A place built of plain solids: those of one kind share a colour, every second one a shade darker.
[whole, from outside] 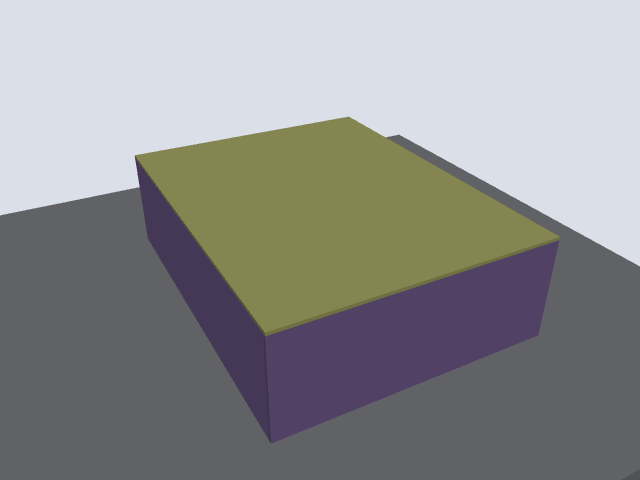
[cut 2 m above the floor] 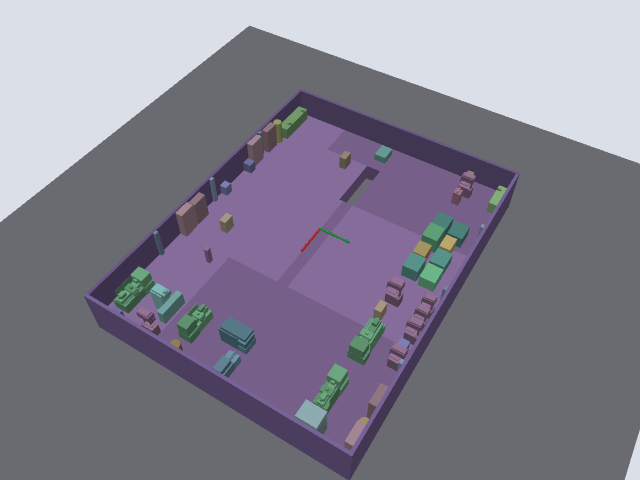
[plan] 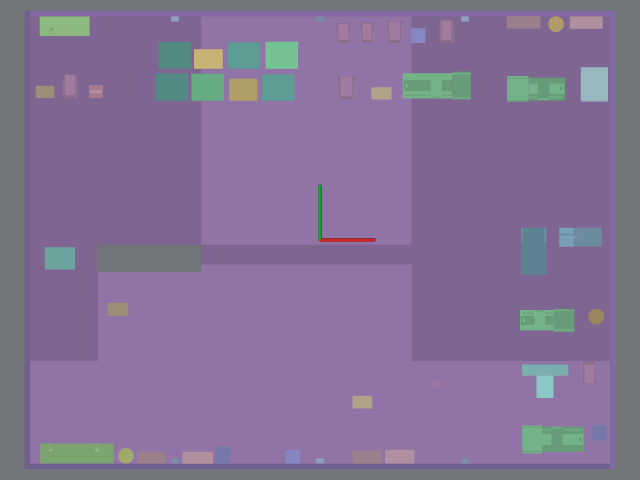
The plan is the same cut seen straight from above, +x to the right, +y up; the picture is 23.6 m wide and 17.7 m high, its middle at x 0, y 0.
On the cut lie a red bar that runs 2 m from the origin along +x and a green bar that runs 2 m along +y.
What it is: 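A machine and fitters' shop under lamps; one hall, a truck gangway, bays of machines, benches and stores, erecting floors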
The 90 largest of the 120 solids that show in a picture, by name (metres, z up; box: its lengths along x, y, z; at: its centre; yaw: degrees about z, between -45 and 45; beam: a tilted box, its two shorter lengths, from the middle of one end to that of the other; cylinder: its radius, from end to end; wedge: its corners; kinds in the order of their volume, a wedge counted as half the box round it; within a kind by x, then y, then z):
{
 "floor_1": {"box": [2.51, 16.5, 1.24], "at": [-9.44, 0.0, 0.57]},
 "floor_2": {"box": [3.8, 7.06, 1.24], "at": [-6.29, -4.72, 0.57]},
 "floor_3": {"box": [3.8, 8.42, 1.24], "at": [-6.29, 4.04, 0.57]},
 "floor_4": {"box": [11.73, 3.27, 1.24], "at": [-4.83, -2.82, 0.57]},
 "floor_5": {"box": [5.43, 0.28, 1.24], "at": [-1.67, -1.05, 0.57]},
 "floor_6": {"box": [5.43, 16.5, 1.24], "at": [-1.67, 0.0, 0.57]},
 "floor_7": {"box": [21.38, 3.79, 1.24], "at": [0.0, -6.35, 0.57]},
 "floor_8": {"box": [2.36, 3.57, 1.24], "at": [2.21, -2.68, 0.57]},
 "floor_9": {"box": [2.34, 9.15, 1.24], "at": [2.21, 3.67, 0.57]},
 "floor_10": {"box": [15.08, 0.73, 1.24], "at": [3.15, -0.54, 0.57]},
 "floor_11": {"box": [7.31, 16.5, 1.24], "at": [7.04, 0.0, 0.57]},
 "wall_1": {"box": [0.2, 16.9, 6.38], "at": [-10.79, 0.0, 3.14]},
 "wall_2": {"box": [21.38, 0.2, 6.38], "at": [0.0, -8.35, 3.14]},
 "wall_3": {"box": [21.38, 0.2, 6.38], "at": [0.0, 8.35, 3.14]},
 "wall_4": {"box": [0.2, 16.9, 6.38], "at": [10.79, 0.0, 3.14]},
 "roof_1": {"box": [21.78, 16.9, 0.2], "at": [0.0, 0.0, 6.43]},
 "lathe_1": {"box": [1.83, 0.93, 0.67], "at": [3.97, 5.68, 1.52]},
 "lathe_2": {"box": [1.8, 0.41, 0.23], "at": [3.98, 5.69, 1.98]},
 "lathe_3": {"box": [0.68, 0.86, 0.66], "at": [5.22, 5.68, 2.19]},
 "lathe_4": {"box": [0.68, 1.03, 0.62], "at": [5.22, 5.69, 1.5]},
 "lathe_5": {"box": [0.81, 0.77, 0.69], "at": [7.3, 5.56, 2.2]},
 "lathe_6": {"box": [0.81, 0.94, 0.62], "at": [7.3, 5.58, 1.5]},
 "lathe_7": {"box": [0.73, 1.03, 0.62], "at": [7.82, -7.36, 1.5]},
 "lathe_8": {"box": [0.73, 0.86, 0.64], "at": [7.82, -7.34, 2.18]},
 "lathe_9": {"box": [1.23, 0.75, 0.67], "at": [7.99, -2.95, 1.52]},
 "lathe_10": {"box": [1.2, 0.34, 0.23], "at": [8.0, -2.96, 1.98]},
 "lathe_11": {"box": [1.3, 0.38, 0.23], "at": [8.35, 5.58, 1.98]},
 "lathe_12": {"box": [1.33, 0.84, 0.67], "at": [8.37, 5.57, 1.52]},
 "lathe_13": {"box": [1.53, 0.41, 0.23], "at": [8.95, -7.35, 1.98]},
 "lathe_14": {"box": [1.56, 0.93, 0.67], "at": [8.96, -7.34, 1.52]},
 "lathe_15": {"box": [0.78, 0.85, 0.62], "at": [8.99, -2.96, 1.5]},
 "lathe_16": {"box": [0.78, 0.68, 0.75], "at": [8.99, -2.95, 2.23]},
 "cabinet_1": {"box": [1.03, 0.45, 1.87], "at": [-6.22, -8.03, 2.13]},
 "cabinet_2": {"box": [1.12, 0.44, 1.97], "at": [-4.51, -8.03, 2.18]},
 "cabinet_3": {"box": [1.05, 0.49, 1.79], "at": [1.74, -8.0, 2.08]},
 "cabinet_4": {"box": [1.09, 0.51, 1.93], "at": [2.94, -7.99, 2.16]},
 "cabinet_5": {"box": [1.24, 0.45, 1.88], "at": [7.51, 8.02, 2.13]},
 "cabinet_6": {"box": [1.22, 0.46, 1.97], "at": [9.82, 8.02, 2.17]},
 "stillage_1": {"box": [1.2, 1.01, 0.9], "at": [-5.46, 5.64, 1.64]},
 "stillage_2": {"box": [1.2, 0.99, 0.82], "at": [-5.36, 6.81, 1.6]},
 "stillage_3": {"box": [1.2, 0.98, 0.81], "at": [-2.8, 6.8, 1.59]},
 "stillage_4": {"box": [1.2, 0.98, 0.95], "at": [-1.54, 5.63, 1.67]},
 "bench_1": {"box": [1.84, 0.73, 0.86], "at": [-9.42, 7.88, 1.62]},
 "bench_2": {"box": [2.72, 0.75, 0.88], "at": [-8.96, -7.87, 1.63]},
 "drill_1": {"box": [0.5, 0.87, 0.74], "at": [-9.21, 5.67, 1.56]},
 "drill_2": {"box": [0.46, 0.85, 0.34], "at": [-9.21, 5.68, 2.68]},
 "drill_3": {"box": [0.46, 0.71, 0.34], "at": [0.86, 7.64, 2.77]},
 "drill_4": {"box": [0.58, 0.87, 0.74], "at": [0.96, 5.62, 1.56]},
 "drill_5": {"box": [0.54, 0.85, 0.34], "at": [0.96, 5.63, 2.91]},
 "drill_6": {"box": [0.44, 0.73, 0.34], "at": [1.74, 7.65, 2.73]},
 "drill_7": {"box": [0.53, 0.81, 0.74], "at": [2.75, 7.67, 1.56]},
 "drill_8": {"box": [0.49, 0.79, 0.34], "at": [2.75, 7.68, 2.86]},
 "drill_9": {"box": [0.51, 0.84, 0.74], "at": [4.67, 7.69, 1.56]},
 "drill_10": {"box": [0.47, 0.82, 0.34], "at": [4.67, 7.7, 2.84]},
 "drill_11": {"box": [0.47, 0.82, 0.34], "at": [9.94, -4.9, 2.94]},
 "drill_12": {"box": [0.51, 0.84, 0.74], "at": [9.94, -4.89, 1.56]},
 "pallet_1": {"box": [1.2, 1.0, 1.13], "at": [-4.14, 5.63, 1.76]},
 "pallet_2": {"box": [1.2, 1.0, 0.85], "at": [-1.41, 6.81, 1.61]},
 "shaper_1": {"box": [0.91, 1.22, 1.18], "at": [7.88, -0.68, 1.78]},
 "shaper_2": {"box": [0.79, 1.64, 0.22], "at": [7.88, -0.37, 2.48]},
 "shaper_3": {"box": [0.83, 0.5, 0.45], "at": [7.88, 0.18, 1.92]},
 "shaper_4": {"box": [0.91, 0.52, 0.5], "at": [7.88, 0.19, 1.44]},
 "pier_1": {"box": [0.28, 0.19, 5.14], "at": [-5.35, -8.15, 3.76]},
 "pier_2": {"box": [0.28, 0.19, 5.14], "at": [-5.35, 8.15, 3.76]},
 "pier_3": {"box": [0.28, 0.19, 5.14], "at": [0.0, -8.15, 3.76]},
 "pier_4": {"box": [0.28, 0.19, 5.14], "at": [0.0, 8.15, 3.76]},
 "pier_5": {"box": [0.28, 0.19, 5.14], "at": [5.35, -8.15, 3.76]},
 "pier_6": {"box": [0.28, 0.19, 5.14], "at": [5.35, 8.15, 3.76]},
 "mill_1": {"box": [0.63, 0.82, 1.66], "at": [8.3, -5.42, 2.02]},
 "mill_2": {"box": [1.71, 0.41, 0.96], "at": [8.3, -4.8, 1.67]},
 "trolley_1": {"box": [0.69, 0.46, 0.96], "at": [-10.14, 5.46, 1.67]},
 "trolley_2": {"box": [0.77, 0.48, 0.94], "at": [-7.45, -2.56, 1.66]},
 "trolley_3": {"box": [0.73, 0.48, 0.99], "at": [1.56, -5.98, 1.68]},
 "trolley_4": {"box": [0.75, 0.45, 0.93], "at": [2.26, 5.41, 1.66]},
 "swarfbin_1": {"box": [1.06, 0.72, 0.78], "at": [-4.12, 6.67, 1.58]},
 "swarfbin_2": {"box": [1.03, 0.81, 0.82], "at": [-2.83, 5.54, 1.6]},
 "saw_1": {"box": [0.53, 0.7, 0.62], "at": [9.09, 0.1, 1.5]},
 "saw_2": {"box": [1.04, 0.7, 0.68], "at": [9.88, 0.1, 1.53]},
 "saw_3": {"box": [0.88, 0.53, 0.38], "at": [9.89, 0.1, 2.06]},
 "binsmall_1": {"box": [0.55, 0.6, 0.72], "at": [-3.58, -7.95, 1.55]},
 "binsmall_2": {"box": [0.55, 0.51, 0.72], "at": [-1.0, -8.0, 1.55]},
 "binsmall_3": {"box": [0.53, 0.54, 0.76], "at": [3.63, 7.54, 1.57]},
 "binsmall_4": {"box": [0.53, 0.55, 0.74], "at": [10.3, -7.12, 1.56]},
 "press_1": {"box": [1.0, 1.22, 0.6], "at": [10.12, 5.76, 3.02]},
 "platestack_1": {"box": [1.12, 0.83, 0.52], "at": [-9.59, -0.68, 1.45]},
 "drum_1": {"cylinder": 0.29, "from": [8.71, 7.96, 1.19], "to": [8.71, 7.96, 2.07]},
 "drum_2": {"cylinder": 0.29, "from": [10.19, -2.83, 1.19], "to": [10.19, -2.83, 2.07]},
 "receiver_1": {"cylinder": 0.29, "from": [-7.16, -7.96, 1.19], "to": [-7.16, -7.96, 2.9]},
 "pedgrinder_1": {"box": [0.52, 0.48, 0.98], "at": [-8.26, 5.47, 1.68]},
 "pendant_1": {"box": [0.3, 0.26, 1.19], "at": [4.25, -5.31, 1.78]}
}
